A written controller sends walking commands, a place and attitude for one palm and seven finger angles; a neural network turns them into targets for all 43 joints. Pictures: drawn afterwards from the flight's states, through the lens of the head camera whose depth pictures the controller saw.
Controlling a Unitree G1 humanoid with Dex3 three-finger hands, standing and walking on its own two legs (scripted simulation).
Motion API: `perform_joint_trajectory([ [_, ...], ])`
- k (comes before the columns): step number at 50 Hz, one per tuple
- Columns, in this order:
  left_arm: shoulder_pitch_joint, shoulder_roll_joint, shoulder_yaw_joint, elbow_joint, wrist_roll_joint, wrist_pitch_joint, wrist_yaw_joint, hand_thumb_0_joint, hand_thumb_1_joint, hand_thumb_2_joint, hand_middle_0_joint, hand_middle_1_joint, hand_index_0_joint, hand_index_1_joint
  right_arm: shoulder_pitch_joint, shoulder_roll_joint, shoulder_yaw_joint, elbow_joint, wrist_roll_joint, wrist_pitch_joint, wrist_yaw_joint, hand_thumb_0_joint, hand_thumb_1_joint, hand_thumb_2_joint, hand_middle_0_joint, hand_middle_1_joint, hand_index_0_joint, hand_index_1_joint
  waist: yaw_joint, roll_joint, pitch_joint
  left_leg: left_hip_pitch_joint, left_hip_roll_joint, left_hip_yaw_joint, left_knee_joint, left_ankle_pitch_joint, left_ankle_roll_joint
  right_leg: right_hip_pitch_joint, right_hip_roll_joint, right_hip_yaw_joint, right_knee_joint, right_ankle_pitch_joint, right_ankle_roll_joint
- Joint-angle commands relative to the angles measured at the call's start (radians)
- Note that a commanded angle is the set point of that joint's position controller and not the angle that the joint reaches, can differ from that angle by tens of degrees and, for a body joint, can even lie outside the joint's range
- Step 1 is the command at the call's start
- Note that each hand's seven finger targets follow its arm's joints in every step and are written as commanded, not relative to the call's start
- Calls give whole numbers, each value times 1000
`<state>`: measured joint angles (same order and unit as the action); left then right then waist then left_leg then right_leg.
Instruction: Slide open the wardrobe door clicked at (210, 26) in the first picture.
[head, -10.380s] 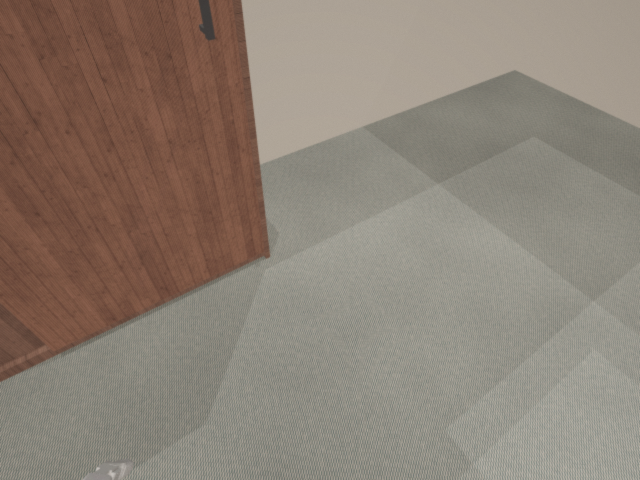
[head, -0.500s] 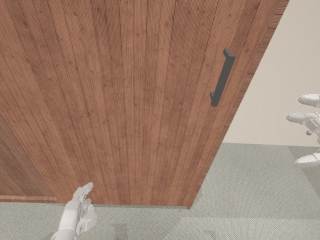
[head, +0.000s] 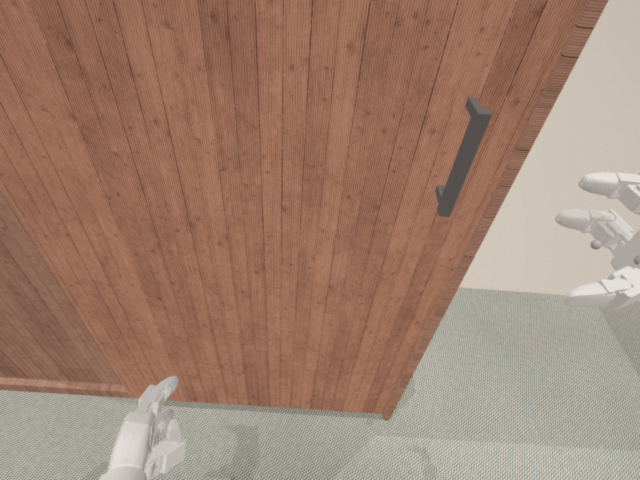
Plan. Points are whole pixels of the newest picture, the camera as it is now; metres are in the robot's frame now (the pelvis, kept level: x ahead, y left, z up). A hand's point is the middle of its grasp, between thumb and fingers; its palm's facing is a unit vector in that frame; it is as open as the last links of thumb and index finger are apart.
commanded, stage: move the hooked fingers beside the handle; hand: right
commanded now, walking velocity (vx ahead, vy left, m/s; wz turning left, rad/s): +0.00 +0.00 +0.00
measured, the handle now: (458, 159) +0.47 -0.15 +0.21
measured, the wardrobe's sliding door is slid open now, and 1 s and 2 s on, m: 0.00 0.00 0.00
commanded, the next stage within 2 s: feel for the door with the fingertips in 1.88 s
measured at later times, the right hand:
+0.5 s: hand (552, 218) +0.36 -0.23 +0.21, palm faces +0.06 +1.00 -0.04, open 14.0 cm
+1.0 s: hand (510, 189) +0.41 -0.20 +0.21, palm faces +0.03 +1.00 -0.01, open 14.0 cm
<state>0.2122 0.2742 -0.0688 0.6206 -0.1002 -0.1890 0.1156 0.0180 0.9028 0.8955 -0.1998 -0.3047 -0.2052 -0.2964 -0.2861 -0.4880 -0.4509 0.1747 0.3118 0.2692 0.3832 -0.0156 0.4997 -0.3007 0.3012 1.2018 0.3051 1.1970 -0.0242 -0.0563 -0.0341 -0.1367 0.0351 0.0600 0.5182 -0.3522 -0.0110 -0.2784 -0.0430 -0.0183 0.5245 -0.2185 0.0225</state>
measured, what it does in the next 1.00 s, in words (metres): stands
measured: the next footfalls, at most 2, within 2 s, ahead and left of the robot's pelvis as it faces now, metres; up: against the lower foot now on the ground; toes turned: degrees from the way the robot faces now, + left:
none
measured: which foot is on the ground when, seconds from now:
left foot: down 0.00-1.00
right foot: down 0.00-1.00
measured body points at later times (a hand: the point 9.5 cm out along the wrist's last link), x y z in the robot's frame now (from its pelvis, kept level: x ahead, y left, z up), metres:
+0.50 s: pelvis +0.00 +0.00 +0.00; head -0.02 +0.02 +0.45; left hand +0.17 +0.24 -0.08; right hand +0.35 -0.29 +0.21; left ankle -0.05 +0.12 -0.73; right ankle +0.04 -0.14 -0.73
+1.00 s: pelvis +0.00 +0.00 +0.00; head -0.01 +0.02 +0.45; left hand +0.12 +0.26 -0.10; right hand +0.40 -0.26 +0.21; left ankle -0.05 +0.12 -0.73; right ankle +0.04 -0.14 -0.73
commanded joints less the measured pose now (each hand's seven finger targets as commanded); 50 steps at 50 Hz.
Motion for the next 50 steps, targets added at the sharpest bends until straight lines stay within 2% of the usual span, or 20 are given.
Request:
perform_joint_trajectory([
  [1,-130,115,53,-162,1,-55,9,0,900,900,-200,-300,-200,-300,-348,-299,-90,-159,8,-54,-19,0,500,-300,300,1200,300,1200,-5,18,-185,-135,-28,3,-97,328,12,216,37,24,-25,168,-57],
  [6,-114,116,53,-150,3,-45,17,0,900,900,-200,-300,-200,-300,-466,-288,-49,-158,-8,-81,-32,0,500,-300,300,1200,300,1200,17,-9,-206,-139,-31,2,-99,301,16,239,36,27,-28,160,-59],
  [8,-119,110,51,-155,4,-48,18,0,900,900,-200,-300,-200,-300,-503,-253,-17,-180,-12,-92,-36,0,500,-300,300,1200,300,1200,21,-37,-233,-137,-30,4,-90,307,19,260,40,30,-30,168,-57],
  [10,-117,112,52,-152,5,-47,18,0,900,900,-200,-300,-200,-300,-485,-256,-29,-146,-11,-94,-40,0,500,-300,300,1200,300,1200,12,-35,-235,-133,-30,5,-87,310,22,259,41,33,-32,171,-56],
  [11,-106,115,54,-145,5,-42,15,0,900,900,-200,-300,-200,-300,-465,-258,-30,-112,-13,-90,-44,0,500,-300,300,1200,300,1200,10,6,-223,-125,-32,6,-95,313,21,242,37,32,-32,172,-58],
  [15,-112,115,54,-150,5,-34,12,0,900,900,-200,-300,-200,-300,-505,-230,-3,-92,-23,-72,-65,0,500,-300,300,1200,300,1200,10,-15,-216,-134,-29,7,-88,304,23,240,37,35,-41,166,-54],
  [16,-107,116,56,-145,7,-29,9,0,900,900,-200,-300,-200,-300,-489,-228,0,-70,-25,-68,-70,0,500,-300,300,1200,300,1200,8,33,-210,-130,-30,5,-96,318,20,230,36,32,-35,171,-59],
  [21,-102,120,60,-144,9,-12,4,0,900,900,-200,-300,-200,-300,-531,-262,-25,-59,-38,-78,-94,0,500,-300,300,1200,300,1200,9,29,-233,-109,-29,-1,-91,333,19,224,34,23,-35,183,-59],
  [24,-105,109,57,-146,6,-7,7,0,900,900,-200,-300,-200,-300,-609,-206,35,-64,-46,-86,-97,0,500,-300,300,1200,300,1200,29,-11,-226,-134,-31,-3,-90,324,20,247,36,21,-36,176,-58],
  [26,-90,115,60,-137,8,-3,7,0,900,900,-200,-300,-200,-300,-609,-209,35,-35,-46,-91,-102,0,500,-300,300,1200,300,1200,29,29,-225,-130,-33,-2,-95,326,20,240,33,24,-32,175,-62],
  [28,-93,115,60,-136,7,2,10,0,900,900,-200,-300,-200,-300,-633,-209,40,-19,-50,-92,-102,0,500,-300,300,1200,300,1200,30,-1,-228,-129,-30,-5,-91,328,21,240,35,22,-36,173,-59],
  [30,-85,116,62,-128,7,5,12,0,900,900,-200,-300,-200,-300,-675,-196,59,16,-53,-94,-108,0,500,-300,300,1200,300,1200,41,19,-202,-154,-32,-2,-98,287,20,233,33,28,-42,142,-59],
  [35,-72,117,66,-116,8,12,12,0,900,900,-200,-300,-200,-300,-741,-176,86,40,-62,-110,-130,0,500,-300,300,1200,300,1200,48,-4,-237,-145,-32,-7,-98,292,23,251,34,28,-41,153,-60],
  [37,-60,122,69,-112,13,17,10,0,900,900,-200,-300,-200,-300,-703,-221,36,71,-63,-116,-139,0,500,-300,300,1200,300,1200,33,40,-261,-111,-34,-9,-96,339,21,240,34,24,-39,188,-65],
  [40,-53,119,67,-107,10,27,8,0,900,900,-200,-300,-200,-300,-767,-186,82,117,-74,-120,-145,0,500,-300,300,1200,300,1200,48,9,-223,-142,-34,-9,-98,296,20,224,33,22,-47,149,-60],
  [41,-44,123,71,-105,10,28,7,0,900,900,-200,-300,-200,-300,-768,-206,69,116,-74,-132,-150,0,500,-300,300,1200,300,1200,45,38,-241,-123,-36,-9,-101,312,22,226,31,21,-42,166,-64],
  [44,-41,120,73,-108,13,32,5,0,900,900,-200,-300,-200,-300,-792,-184,80,121,-82,-140,-156,0,500,-300,300,1200,300,1200,46,6,-268,-121,-36,-14,-93,341,22,246,33,15,-39,191,-63],
  [47,-27,127,78,-102,14,42,3,0,900,900,-200,-300,-200,-300,-764,-211,51,172,-81,-148,-158,0,500,-300,300,1200,300,1200,39,70,-262,-98,-38,-14,-94,367,17,216,32,9,-42,199,-67],
  [49,-23,124,78,-100,13,45,0,0,900,900,-200,-300,-200,-300,-818,-195,76,168,-88,-154,-160,0,500,-300,300,1200,300,1200,48,5,-251,-117,-36,-17,-93,358,20,220,33,6,-40,193,-64],
  [50,-16,124,79,-98,14,45,-1,0,900,900,-200,-300,-200,-300,-823,-180,87,177,-91,-156,-161,0,500,-300,300,1200,300,1200,51,14,-256,-120,-37,-14,-90,353,21,224,33,10,-39,191,-63],
])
